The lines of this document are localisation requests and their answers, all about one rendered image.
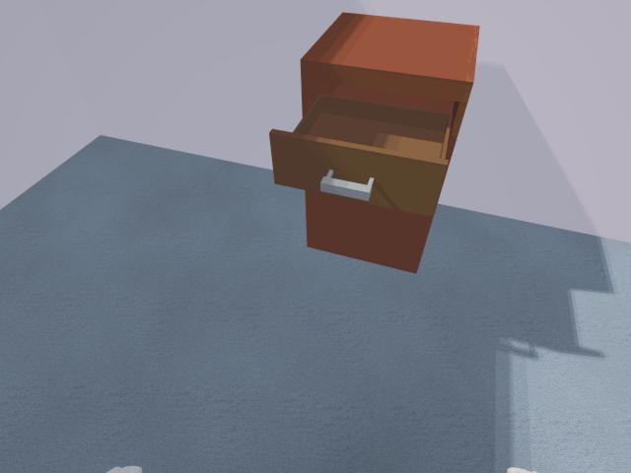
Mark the drawer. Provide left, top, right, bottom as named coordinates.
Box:
left=269, top=94, right=453, bottom=217

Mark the handle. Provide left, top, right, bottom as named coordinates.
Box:
left=320, top=169, right=374, bottom=201

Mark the cabinet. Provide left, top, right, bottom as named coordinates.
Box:
left=301, top=13, right=480, bottom=274

